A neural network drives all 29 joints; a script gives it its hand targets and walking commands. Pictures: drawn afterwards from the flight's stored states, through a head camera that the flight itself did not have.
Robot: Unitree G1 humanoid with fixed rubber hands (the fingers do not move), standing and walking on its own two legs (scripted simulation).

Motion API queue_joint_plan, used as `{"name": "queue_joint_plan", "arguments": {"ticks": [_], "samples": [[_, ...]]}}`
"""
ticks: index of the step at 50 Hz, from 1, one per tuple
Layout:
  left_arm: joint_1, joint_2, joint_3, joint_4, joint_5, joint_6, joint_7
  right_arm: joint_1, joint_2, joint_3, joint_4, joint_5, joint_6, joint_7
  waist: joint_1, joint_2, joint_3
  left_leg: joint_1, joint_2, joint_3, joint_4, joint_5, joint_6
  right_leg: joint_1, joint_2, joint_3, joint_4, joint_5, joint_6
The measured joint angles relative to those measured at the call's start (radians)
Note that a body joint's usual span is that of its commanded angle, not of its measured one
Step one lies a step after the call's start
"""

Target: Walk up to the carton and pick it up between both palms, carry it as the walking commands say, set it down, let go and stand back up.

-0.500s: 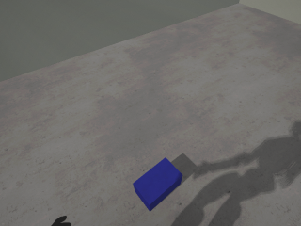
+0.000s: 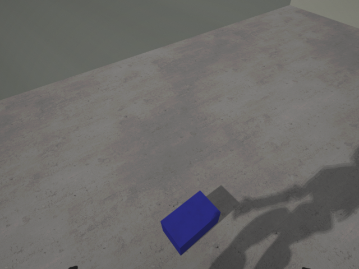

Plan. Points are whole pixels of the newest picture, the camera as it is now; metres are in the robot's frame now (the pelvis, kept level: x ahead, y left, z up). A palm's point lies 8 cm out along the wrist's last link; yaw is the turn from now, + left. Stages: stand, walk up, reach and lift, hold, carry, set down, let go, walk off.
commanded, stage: walk up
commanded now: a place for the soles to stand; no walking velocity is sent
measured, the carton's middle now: (190, 221) +0.47 -0.01 -0.71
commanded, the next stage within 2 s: none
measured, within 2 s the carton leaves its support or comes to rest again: neither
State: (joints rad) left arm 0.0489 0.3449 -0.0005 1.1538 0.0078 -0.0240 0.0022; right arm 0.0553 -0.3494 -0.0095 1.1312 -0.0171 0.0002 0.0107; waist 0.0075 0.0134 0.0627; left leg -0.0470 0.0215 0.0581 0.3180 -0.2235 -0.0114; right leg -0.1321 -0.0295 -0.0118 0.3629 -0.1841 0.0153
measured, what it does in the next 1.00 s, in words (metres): steps to the right, turning left: right foot, then left foot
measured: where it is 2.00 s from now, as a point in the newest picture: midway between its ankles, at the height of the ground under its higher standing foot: outside the picture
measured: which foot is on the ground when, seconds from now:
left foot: down 0.00-0.48, up 0.50-0.70, down 0.72-1.00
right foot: down 0.00-0.10, up 0.12-0.44, down 0.46-0.72, up 0.74-0.96, down 0.98-1.00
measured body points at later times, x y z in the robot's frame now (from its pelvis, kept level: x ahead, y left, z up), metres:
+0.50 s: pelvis +0.03 -0.15 -0.06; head +0.08 -0.11 +0.39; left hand +0.17 +0.20 -0.16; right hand +0.07 -0.53 -0.12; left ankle -0.03 +0.11 -0.74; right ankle +0.10 -0.30 -0.75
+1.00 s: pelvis +0.10 -0.34 -0.08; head +0.12 -0.31 +0.37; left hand +0.09 +0.03 -0.17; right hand +0.31 -0.65 -0.15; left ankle +0.08 -0.11 -0.74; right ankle +0.22 -0.48 -0.75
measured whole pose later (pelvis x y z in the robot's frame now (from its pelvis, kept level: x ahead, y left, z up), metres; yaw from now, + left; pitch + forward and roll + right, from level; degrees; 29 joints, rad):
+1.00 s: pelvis +0.10 -0.34 -0.08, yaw +23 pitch -4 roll +0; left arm 0.14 0.50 0.14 0.75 0.02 0.07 -0.08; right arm 0.27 -0.47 -0.03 0.86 -0.05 -0.09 -0.10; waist 0.01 -0.06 0.15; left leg -0.53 0.14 -0.11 0.99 -0.41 -0.03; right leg -0.50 -0.11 0.02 1.00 -0.47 0.00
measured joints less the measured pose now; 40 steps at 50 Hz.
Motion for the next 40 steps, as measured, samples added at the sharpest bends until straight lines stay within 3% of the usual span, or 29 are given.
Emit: {"name": "queue_joint_plan", "arguments": {"ticks": [6, 9, 13, 17, 23, 25, 26, 27, 30, 34, 36, 40], "samples": [[0.004, 0.002, 0.013, -0.025, 0.023, 0.017, -0.013, 0.013, 0.000, -0.007, -0.020, 0.003, -0.006, -0.004, -0.009, -0.006, 0.002, -0.017, 0.001, -0.002, 0.010, -0.001, 0.001, -0.024, -0.001, -0.005, 0.036, -0.013, -0.009], [-0.020, 0.042, 0.053, -0.152, 0.076, 0.082, -0.054, 0.114, 0.011, -0.030, -0.084, 0.001, -0.054, -0.043, -0.025, -0.052, 0.020, -0.084, -0.017, -0.056, 0.088, -0.024, 0.001, -0.158, 0.007, 0.035, 0.387, -0.203, -0.012], [-0.038, 0.110, 0.091, -0.282, 0.074, 0.103, -0.088, 0.231, 0.008, -0.049, -0.101, -0.011, -0.068, -0.073, -0.015, -0.130, 0.050, -0.129, -0.025, -0.100, 0.152, -0.050, -0.023, -0.295, -0.015, 0.084, 0.629, -0.246, 0.000], [-0.024, 0.151, 0.126, -0.331, 0.060, 0.123, -0.112, 0.294, -0.036, -0.065, -0.147, -0.024, -0.077, -0.094, -0.026, -0.165, 0.072, -0.165, 0.011, -0.117, 0.234, -0.101, -0.059, -0.369, -0.047, 0.112, 0.639, -0.270, 0.002], [-0.020, 0.166, 0.146, -0.388, 0.053, 0.119, -0.128, 0.334, -0.112, -0.081, -0.193, -0.036, -0.087, -0.114, -0.044, -0.154, 0.071, -0.256, 0.109, -0.201, 0.398, -0.205, -0.093, -0.359, -0.066, 0.120, 0.514, -0.256, -0.028], [-0.012, 0.148, 0.147, -0.403, 0.058, 0.102, -0.122, 0.311, -0.139, -0.080, -0.190, -0.035, -0.075, -0.117, -0.048, -0.113, 0.081, -0.316, 0.148, -0.254, 0.531, -0.249, -0.043, -0.358, -0.029, 0.064, 0.530, -0.192, 0.018], [-0.006, 0.134, 0.140, -0.412, 0.059, 0.096, -0.120, 0.297, -0.143, -0.077, -0.190, -0.032, -0.065, -0.124, -0.054, -0.107, 0.086, -0.361, 0.127, -0.271, 0.630, -0.301, -0.023, -0.359, -0.027, 0.039, 0.559, -0.214, 0.023], [0.000, 0.116, 0.131, -0.417, 0.056, 0.094, -0.120, 0.287, -0.145, -0.074, -0.195, -0.032, -0.058, -0.131, -0.056, -0.102, 0.090, -0.403, 0.098, -0.265, 0.722, -0.342, -0.011, -0.352, -0.032, 0.017, 0.572, -0.237, 0.020], [0.032, 0.057, 0.103, -0.421, 0.044, 0.097, -0.110, 0.254, -0.145, -0.063, -0.201, -0.023, -0.063, -0.137, -0.037, -0.083, 0.093, -0.479, 0.056, -0.140, 0.841, -0.321, 0.009, -0.305, -0.033, -0.034, 0.544, -0.255, -0.014], [0.090, 0.030, 0.083, -0.444, 0.065, 0.115, -0.101, 0.240, -0.137, -0.054, -0.214, 0.004, -0.083, -0.123, -0.001, -0.062, 0.067, -0.469, 0.023, 0.010, 0.689, -0.252, 0.031, -0.266, -0.029, -0.105, 0.512, -0.262, -0.047], [0.114, 0.047, 0.091, -0.461, 0.066, 0.128, -0.096, 0.262, -0.135, -0.053, -0.236, 0.002, -0.105, -0.121, 0.016, -0.074, 0.043, -0.419, 0.000, 0.049, 0.550, -0.201, 0.063, -0.286, -0.038, -0.124, 0.563, -0.296, -0.060], [0.126, 0.103, 0.124, -0.447, 0.055, 0.150, -0.080, 0.262, -0.104, -0.037, -0.248, -0.014, -0.120, -0.135, 0.020, -0.138, 0.048, -0.404, -0.015, 0.032, 0.576, -0.171, 0.030, -0.366, -0.014, -0.005, 0.804, -0.330, -0.063]]}}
